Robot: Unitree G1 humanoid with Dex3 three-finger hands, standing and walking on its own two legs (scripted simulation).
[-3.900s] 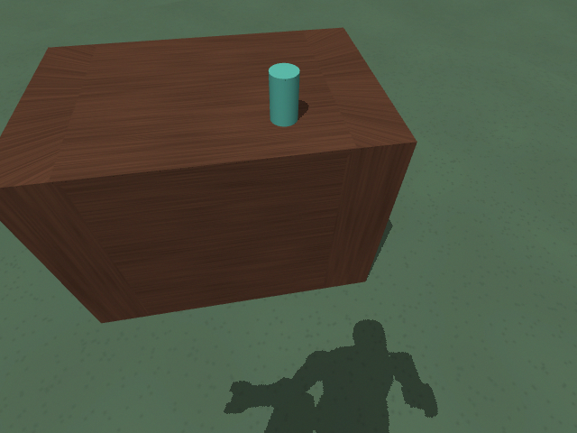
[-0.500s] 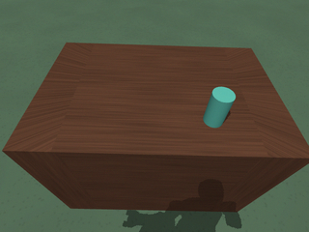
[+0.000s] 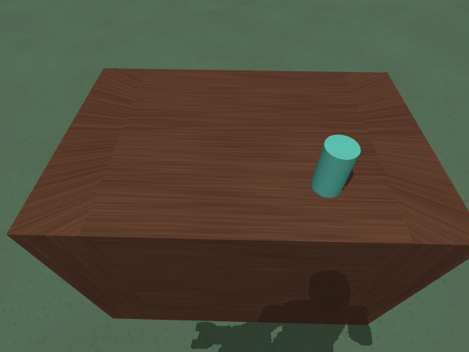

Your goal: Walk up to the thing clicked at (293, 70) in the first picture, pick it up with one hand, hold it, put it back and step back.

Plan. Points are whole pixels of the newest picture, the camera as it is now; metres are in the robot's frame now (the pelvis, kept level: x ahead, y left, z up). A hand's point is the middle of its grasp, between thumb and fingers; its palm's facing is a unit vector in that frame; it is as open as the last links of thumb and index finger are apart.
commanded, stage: walk up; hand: right
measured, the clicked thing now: (333, 167) +0.49 -0.21 -0.01
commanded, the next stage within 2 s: stand in 0.42 s
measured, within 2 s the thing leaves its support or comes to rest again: neither
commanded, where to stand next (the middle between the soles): +0.04 +0.01 m, yaw -1 degrees
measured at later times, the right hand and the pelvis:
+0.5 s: hand out of the picture +0.08 -0.25 -0.16, palm faces +0.01 +0.95 -0.32, open 7.4 cm; pelvis +0.00 +0.00 +0.00, yaw +0 degrees
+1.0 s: hand out of the picture +0.09 -0.26 -0.15, palm faces +0.00 +0.94 -0.35, open 7.4 cm; pelvis +0.01 -0.01 +0.00, yaw -1 degrees
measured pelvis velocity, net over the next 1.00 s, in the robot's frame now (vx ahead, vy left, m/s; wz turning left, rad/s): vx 0.01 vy -0.01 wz -0.01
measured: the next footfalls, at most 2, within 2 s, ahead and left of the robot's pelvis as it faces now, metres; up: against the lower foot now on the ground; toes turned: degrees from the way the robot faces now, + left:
none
